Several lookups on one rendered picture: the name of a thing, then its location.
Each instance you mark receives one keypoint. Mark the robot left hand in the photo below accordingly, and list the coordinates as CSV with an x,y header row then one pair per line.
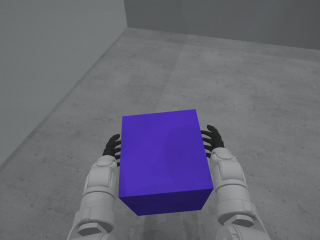
x,y
110,148

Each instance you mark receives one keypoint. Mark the right robot forearm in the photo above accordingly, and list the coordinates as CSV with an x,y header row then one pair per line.
x,y
233,200

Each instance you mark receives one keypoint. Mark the left robot forearm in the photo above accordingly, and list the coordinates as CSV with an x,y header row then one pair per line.
x,y
96,210

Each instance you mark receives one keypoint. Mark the carton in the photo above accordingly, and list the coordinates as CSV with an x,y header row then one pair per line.
x,y
163,163

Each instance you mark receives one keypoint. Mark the robot right hand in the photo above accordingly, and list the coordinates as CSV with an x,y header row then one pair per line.
x,y
215,141

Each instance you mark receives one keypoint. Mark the right robot upper arm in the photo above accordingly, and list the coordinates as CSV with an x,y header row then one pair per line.
x,y
232,231

